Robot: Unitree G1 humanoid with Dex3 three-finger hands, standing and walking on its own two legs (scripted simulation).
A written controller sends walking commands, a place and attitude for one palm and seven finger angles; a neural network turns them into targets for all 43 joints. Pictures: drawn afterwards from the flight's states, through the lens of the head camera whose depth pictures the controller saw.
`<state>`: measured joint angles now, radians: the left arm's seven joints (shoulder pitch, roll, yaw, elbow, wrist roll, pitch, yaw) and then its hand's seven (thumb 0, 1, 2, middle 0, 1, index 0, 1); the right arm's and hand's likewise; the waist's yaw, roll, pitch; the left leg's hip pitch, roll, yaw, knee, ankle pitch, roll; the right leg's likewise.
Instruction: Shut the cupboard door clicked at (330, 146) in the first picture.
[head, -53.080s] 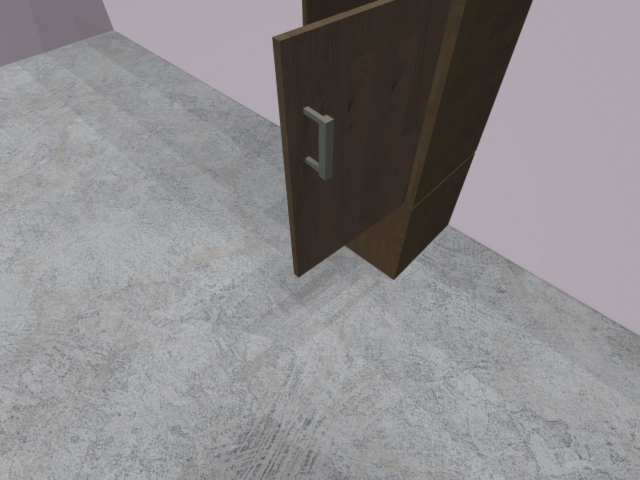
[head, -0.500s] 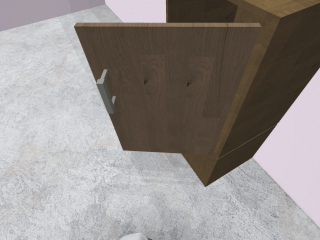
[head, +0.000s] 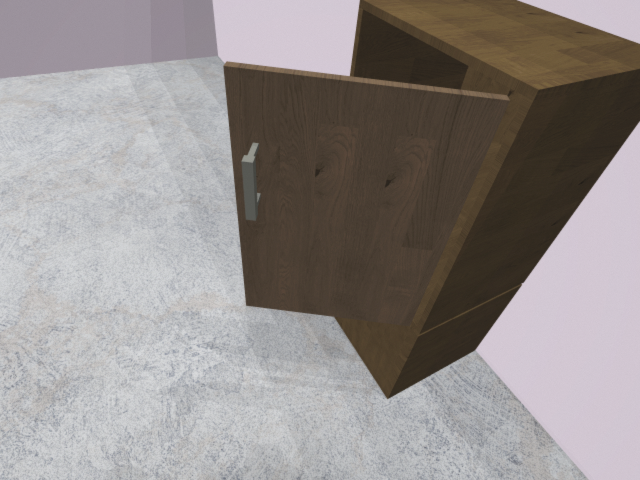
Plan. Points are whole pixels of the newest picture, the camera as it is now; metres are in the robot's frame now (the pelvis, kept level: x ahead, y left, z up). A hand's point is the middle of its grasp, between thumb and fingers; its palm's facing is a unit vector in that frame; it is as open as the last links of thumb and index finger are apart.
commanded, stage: come to a stop and stand still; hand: left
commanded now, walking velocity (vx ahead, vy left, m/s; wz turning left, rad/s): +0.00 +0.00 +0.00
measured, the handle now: (253, 182) +0.56 +0.15 +0.07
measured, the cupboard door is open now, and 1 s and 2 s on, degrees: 56 56 56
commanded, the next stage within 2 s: look again from close up in 0.96 s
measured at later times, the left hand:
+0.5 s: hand out of the picture -0.17 +0.22 -0.19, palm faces +0.16 -0.97 -0.19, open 7.4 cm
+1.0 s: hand out of the picture -0.04 +0.27 -0.16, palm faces -0.09 -0.98 -0.16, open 7.4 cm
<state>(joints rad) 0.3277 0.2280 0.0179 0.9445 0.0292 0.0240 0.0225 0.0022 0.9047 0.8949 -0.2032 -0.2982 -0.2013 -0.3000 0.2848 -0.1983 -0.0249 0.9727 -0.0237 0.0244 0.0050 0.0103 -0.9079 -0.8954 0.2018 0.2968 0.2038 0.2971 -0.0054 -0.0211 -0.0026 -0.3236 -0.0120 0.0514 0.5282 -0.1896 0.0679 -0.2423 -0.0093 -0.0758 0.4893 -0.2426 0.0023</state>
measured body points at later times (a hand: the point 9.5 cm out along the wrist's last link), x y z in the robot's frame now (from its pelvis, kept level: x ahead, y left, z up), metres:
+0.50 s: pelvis -0.09 +0.05 -0.01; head -0.12 +0.06 +0.44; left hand -0.18 +0.27 -0.17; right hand +0.01 -0.20 -0.14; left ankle +0.00 +0.09 -0.69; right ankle +0.03 -0.12 -0.73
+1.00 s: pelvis -0.14 +0.09 +0.02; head -0.14 +0.13 +0.47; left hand -0.03 +0.33 -0.14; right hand -0.28 -0.10 -0.11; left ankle -0.14 +0.14 -0.73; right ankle -0.12 -0.10 -0.64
